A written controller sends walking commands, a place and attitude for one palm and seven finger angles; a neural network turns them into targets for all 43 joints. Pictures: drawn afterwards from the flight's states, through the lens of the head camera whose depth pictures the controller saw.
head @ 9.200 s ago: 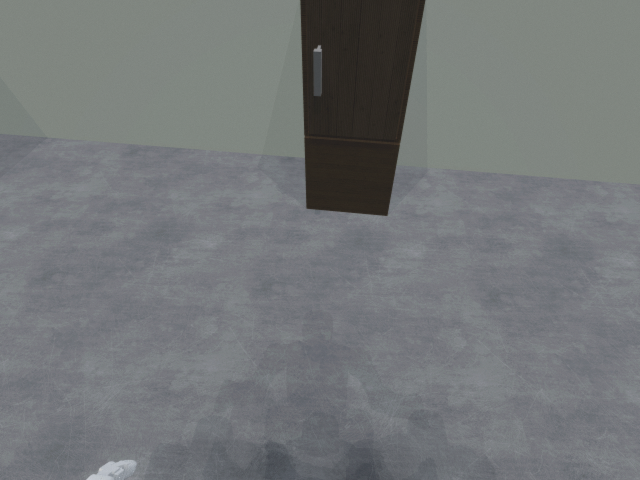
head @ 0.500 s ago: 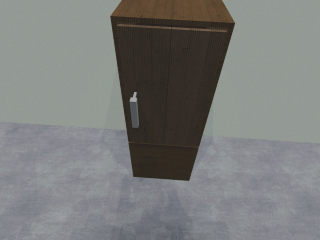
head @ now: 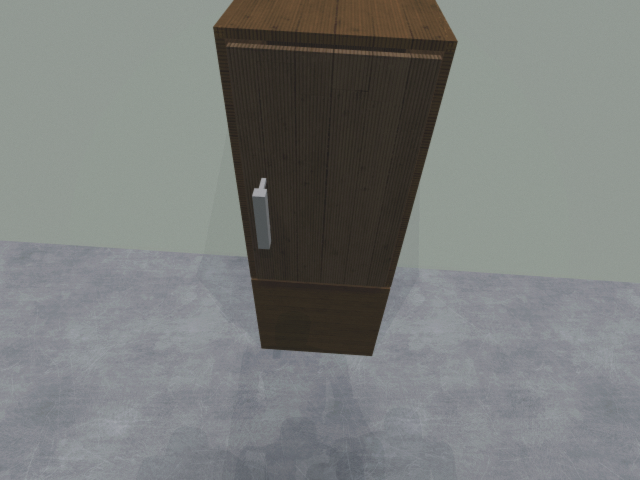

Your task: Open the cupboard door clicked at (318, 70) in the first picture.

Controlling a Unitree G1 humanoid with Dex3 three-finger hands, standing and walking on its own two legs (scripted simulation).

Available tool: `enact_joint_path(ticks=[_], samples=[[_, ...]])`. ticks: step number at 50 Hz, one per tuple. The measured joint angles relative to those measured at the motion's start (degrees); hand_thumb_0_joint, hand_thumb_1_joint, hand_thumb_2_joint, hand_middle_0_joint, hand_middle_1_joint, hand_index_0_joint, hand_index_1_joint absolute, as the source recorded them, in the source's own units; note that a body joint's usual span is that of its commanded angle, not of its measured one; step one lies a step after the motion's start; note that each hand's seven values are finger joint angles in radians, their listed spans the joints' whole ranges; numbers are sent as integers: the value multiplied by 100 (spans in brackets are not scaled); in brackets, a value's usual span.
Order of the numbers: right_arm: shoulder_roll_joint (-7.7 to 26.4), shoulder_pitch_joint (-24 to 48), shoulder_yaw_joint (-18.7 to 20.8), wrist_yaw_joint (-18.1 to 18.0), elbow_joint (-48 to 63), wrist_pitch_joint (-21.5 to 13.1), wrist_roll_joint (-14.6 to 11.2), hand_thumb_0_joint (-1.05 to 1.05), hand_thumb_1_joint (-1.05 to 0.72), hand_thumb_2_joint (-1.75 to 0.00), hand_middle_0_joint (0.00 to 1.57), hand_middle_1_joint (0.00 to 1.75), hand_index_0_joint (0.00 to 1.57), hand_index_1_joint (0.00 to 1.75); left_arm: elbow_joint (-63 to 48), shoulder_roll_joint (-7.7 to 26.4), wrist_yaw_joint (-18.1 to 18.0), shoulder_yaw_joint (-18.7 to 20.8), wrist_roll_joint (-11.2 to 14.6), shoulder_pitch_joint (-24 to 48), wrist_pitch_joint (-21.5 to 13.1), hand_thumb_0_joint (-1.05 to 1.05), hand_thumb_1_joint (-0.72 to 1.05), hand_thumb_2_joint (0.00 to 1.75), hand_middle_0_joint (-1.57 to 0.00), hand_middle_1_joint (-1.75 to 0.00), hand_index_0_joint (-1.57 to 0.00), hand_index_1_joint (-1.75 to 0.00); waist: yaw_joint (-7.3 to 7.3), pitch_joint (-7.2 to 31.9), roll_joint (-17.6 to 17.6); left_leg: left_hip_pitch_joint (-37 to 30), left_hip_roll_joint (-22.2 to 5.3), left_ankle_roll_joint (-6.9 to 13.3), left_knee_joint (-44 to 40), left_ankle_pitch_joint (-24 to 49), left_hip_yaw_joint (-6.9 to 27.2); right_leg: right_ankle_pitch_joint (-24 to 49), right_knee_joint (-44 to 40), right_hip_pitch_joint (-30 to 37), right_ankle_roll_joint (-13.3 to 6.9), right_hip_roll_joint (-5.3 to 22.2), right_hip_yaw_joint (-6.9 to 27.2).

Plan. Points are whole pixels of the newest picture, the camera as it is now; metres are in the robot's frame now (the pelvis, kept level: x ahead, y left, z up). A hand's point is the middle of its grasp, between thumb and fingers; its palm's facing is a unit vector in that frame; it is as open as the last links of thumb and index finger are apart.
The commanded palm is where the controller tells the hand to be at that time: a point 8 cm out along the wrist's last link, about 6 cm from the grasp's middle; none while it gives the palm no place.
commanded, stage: look again from close up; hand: left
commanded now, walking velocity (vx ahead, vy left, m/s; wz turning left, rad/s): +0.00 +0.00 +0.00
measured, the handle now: (263, 213) +0.65 +0.16 -0.08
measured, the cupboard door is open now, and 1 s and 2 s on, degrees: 0 0 0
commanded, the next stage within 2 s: shuffle to correct the standing spot in 0.24 s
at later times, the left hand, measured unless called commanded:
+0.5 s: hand out of the picture -0.01 +0.17 -0.19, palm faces +0.06 -0.99 -0.12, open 7.4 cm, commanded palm none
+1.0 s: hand out of the picture +0.16 +0.10 -0.17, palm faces +0.00 -0.99 -0.13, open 7.3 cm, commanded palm none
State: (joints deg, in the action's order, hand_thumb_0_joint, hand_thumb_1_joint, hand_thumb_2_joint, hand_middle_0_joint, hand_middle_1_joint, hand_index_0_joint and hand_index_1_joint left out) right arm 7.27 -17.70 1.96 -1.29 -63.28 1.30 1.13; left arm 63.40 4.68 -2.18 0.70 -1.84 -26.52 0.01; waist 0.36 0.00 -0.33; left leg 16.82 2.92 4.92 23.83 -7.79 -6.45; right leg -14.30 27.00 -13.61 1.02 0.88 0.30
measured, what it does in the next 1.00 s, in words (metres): steps on the spot: left foot, then right foot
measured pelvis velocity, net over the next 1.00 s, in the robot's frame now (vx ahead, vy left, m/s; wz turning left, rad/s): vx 0.06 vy -0.05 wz -0.01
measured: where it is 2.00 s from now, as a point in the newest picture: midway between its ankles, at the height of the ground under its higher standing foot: outside the picture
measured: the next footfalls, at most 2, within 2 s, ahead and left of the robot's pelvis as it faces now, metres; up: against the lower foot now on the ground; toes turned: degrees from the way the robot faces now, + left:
left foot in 0.38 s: +0.03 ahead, +0.07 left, +0.00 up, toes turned +2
right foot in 0.94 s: +0.09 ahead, -0.16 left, +0.00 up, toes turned -8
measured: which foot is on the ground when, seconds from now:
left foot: down 0.00-0.26, up 0.28-0.36, down 0.38-0.94, up 0.96-1.00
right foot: down 0.00-0.42, up 0.44-0.92, down 0.94-1.00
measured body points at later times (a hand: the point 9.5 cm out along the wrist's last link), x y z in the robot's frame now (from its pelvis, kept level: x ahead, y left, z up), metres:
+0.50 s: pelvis -0.01 +0.01 +0.00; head -0.02 +0.04 +0.45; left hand -0.01 +0.22 -0.18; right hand -0.05 -0.21 -0.15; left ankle -0.01 +0.07 -0.74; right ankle +0.01 -0.13 -0.72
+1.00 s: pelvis +0.06 -0.05 +0.00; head +0.09 -0.05 +0.44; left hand +0.16 +0.16 -0.16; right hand -0.06 -0.24 -0.16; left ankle -0.01 +0.06 -0.72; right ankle +0.05 -0.15 -0.74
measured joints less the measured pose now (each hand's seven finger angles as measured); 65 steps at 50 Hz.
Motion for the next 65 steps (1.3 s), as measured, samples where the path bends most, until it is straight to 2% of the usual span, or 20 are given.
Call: enact_joint_path(ticks=[8, 12, 15, 18, 19, 20, 21, 23, 27, 29, 36, 44, 47, 50, 52, 54, 57, 60, 62, 65], samples=[[0, -30, 24, 6, -91, 69, 15, 0, -91, -90, 20, 30, 20, 30, -161, 2, -2, 71, -36, 168, 2, 0, 90, 90, -20, -30, -20, -30, 53, -86, -25, -32, 39, 65, -83, 158, -36, -205, 266, -111, -114, 64, -31], [33, 43, 49, 26, -66, 130, 13, 1, -91, -90, 20, 30, 20, 30, -158, 4, -14, 83, -40, 61, 20, 0, 91, 90, -20, -30, -20, -30, 84, -47, -60, 28, 47, -71, 52, -209, 6, -147, 180, -78, -82, 58, -26], [32, 90, 90, 31, 53, 137, 12, 1, -91, -90, 20, 30, 20, 30, -94, 24, -18, 102, -10, 23, 90, 0, 90, 90, -20, -30, -20, -30, 28, -6, -60, 335, -31, -327, 824, -736, 135, -54, 49, -94, -90, 6, -91], [15, -4, 119, 25, 152, 62, -3, 0, -91, -90, 20, 30, 20, 30, 19, 110, -25, 144, 9, 132, 212, 0, 90, 90, -20, -30, -20, -30, -74, 93, 38, 279, -158, -391, 1767, -895, 301, 392, 6, -176, -68, -13, -165], [23, -71, 107, 17, 169, 6, -10, 0, -91, -90, 20, 30, 20, 30, 32, 146, -17, 150, 13, 201, 218, 1, 90, 90, -20, -30, -20, -30, -103, 131, 46, 61, -232, -395, 1588, -925, 355, 439, 86, -245, -36, -45, -182], [41, -145, 91, 0, 172, -57, -7, 0, -91, -90, 20, 30, 20, 30, 22, 175, -6, 149, 21, 291, 207, 1, 90, 90, -20, -30, -20, -30, -133, 169, 30, -152, -251, -338, 1226, -1271, 431, 374, 226, -353, 5, -76, -208], [5, -178, 79, -29, 124, -96, 7, 0, -91, -90, 20, 30, 20, 30, 5, 232, 4, 158, 33, 428, 197, 1, 90, 90, -20, -30, -20, -30, -151, 153, 134, -179, -174, -186, 1118, -1386, 420, 245, 366, -429, 23, -20, -177], [-51, -287, 15, -74, 74, -122, 48, 0, -91, -90, 20, 30, 20, 30, -105, 297, 34, 188, 34, 646, 162, 1, 90, 90, -20, -30, -20, -30, -90, 113, 259, -247, -94, -18, 953, -1157, 333, -176, 629, -502, -25, 23, -113], [-103, -504, -64, -137, -22, -184, 65, 0, -91, -90, 20, 30, 20, 30, -240, 358, 69, 217, -44, 874, 135, 1, 92, 90, -20, -30, -20, -30, -85, 192, 182, -510, -95, 35, 226, -704, 253, -474, 2006, -819, -62, -36, -99], [-146, -583, -86, -140, -40, -227, 67, 0, -91, -90, 20, 30, 20, 30, -289, 430, 104, 240, -33, 913, 88, 2, 93, 90, -20, -30, -20, -30, -126, 202, 147, -639, -97, 38, -141, -541, 249, -423, 2289, -853, -52, 2, -145], [-312, -688, -131, -190, -89, -397, 98, 0, -91, -90, 20, 30, 21, 30, -291, 532, 187, 227, 20, 1219, 95, 1, 92, 90, -19, -30, -19, -30, -333, -62, 143, -907, -125, -18, -675, -371, 169, -536, 1952, -770, -2, 174, -236], [-288, -846, -73, -142, -310, -324, 138, 0, -91, -90, 20, 30, 21, 30, -415, 387, 265, 204, 56, 1798, 67, 1, 92, 90, -19, -30, -19, -30, -495, -290, 47, -987, -281, -230, -335, -752, 206, -566, 823, -539, -107, 195, -497], [-241, -953, -41, -105, -401, -282, 90, 0, -91, -90, 20, 30, 21, 30, -493, 306, 268, 180, 57, 1857, -81, 1, 91, 90, -19, -30, -20, -30, -422, -249, 67, -894, -317, -374, 247, -1182, 224, 38, -9, -98, -194, 174, -579], [-139, -854, -22, -44, -460, -147, 56, 0, -91, -90, 20, 30, 21, 30, -527, 162, 183, 204, 116, 1801, -262, 0, 92, 90, -20, -30, -20, -30, -357, -244, -92, -302, -528, -398, 1871, -1933, 310, -174, 218, 57, -222, 33, -802], [-95, -721, 21, 7, -420, -72, 66, 1, -91, -90, 20, 30, 20, 30, -624, 203, 93, 300, 157, 1708, -365, -3, 95, 90, -20, -30, -20, -30, -254, -188, -79, 194, -622, -411, 2856, -1883, 290, -296, 73, 288, -251, -23, -921], [-17, -513, 73, 40, -301, -52, 87, 1, -91, -90, 20, 30, 20, 30, -643, 301, 46, 342, 123, 1577, -404, -4, 96, 90, -20, -30, -20, -30, -182, -140, -56, 599, -730, -467, 3307, -1617, 243, -284, -146, 509, -252, -79, -982], [118, -129, 138, 54, -14, -91, 83, 1, -91, -90, 20, 30, 20, 30, -519, 412, 36, 315, 57, 1330, -390, -4, 96, 90, -20, -30, -20, -30, -155, -116, -51, 937, -842, -565, 3059, -1308, 186, -311, -367, 752, -259, -132, -1012], [212, 289, 107, 24, 235, -157, 48, 1, -92, -90, 19, 30, 20, 30, -354, 414, 42, 221, 35, 1097, -284, -3, 95, 90, -20, -30, -20, -30, -78, -192, -57, 866, -838, -638, 2085, -933, 162, -449, -346, 900, -196, -142, -964], [238, 522, 71, 9, 364, -193, 26, 0, -92, -90, 19, 30, 20, 30, -270, 383, 39, 166, 39, 955, -184, -2, 94, 90, -20, -30, -20, -30, -3, -274, -50, 615, -764, -658, 1284, -321, 146, -662, -113, 940, -124, -123, -918], [128, 835, 29, -11, 532, -197, 17, 0, -92, -90, 19, 30, 20, 30, -233, 417, 9, 131, 93, 847, 13, -1, 92, 90, -20, -30, -20, -30, 118, -400, 233, 374, -580, -304, 1117, -520, -66, -934, 732, 663, -31, 127, -744]])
